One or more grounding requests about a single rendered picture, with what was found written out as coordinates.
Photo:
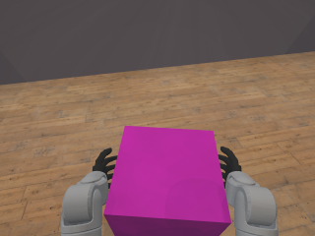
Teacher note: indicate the left robot forearm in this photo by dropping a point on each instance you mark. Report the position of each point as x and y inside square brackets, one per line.
[81, 211]

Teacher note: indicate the carton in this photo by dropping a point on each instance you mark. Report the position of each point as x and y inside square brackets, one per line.
[167, 182]

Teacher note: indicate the robot left hand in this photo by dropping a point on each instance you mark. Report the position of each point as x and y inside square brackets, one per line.
[101, 162]

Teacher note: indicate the right robot forearm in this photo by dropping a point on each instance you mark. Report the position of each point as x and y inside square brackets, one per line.
[255, 207]

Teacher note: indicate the robot right hand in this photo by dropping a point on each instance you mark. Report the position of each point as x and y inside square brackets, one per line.
[231, 163]

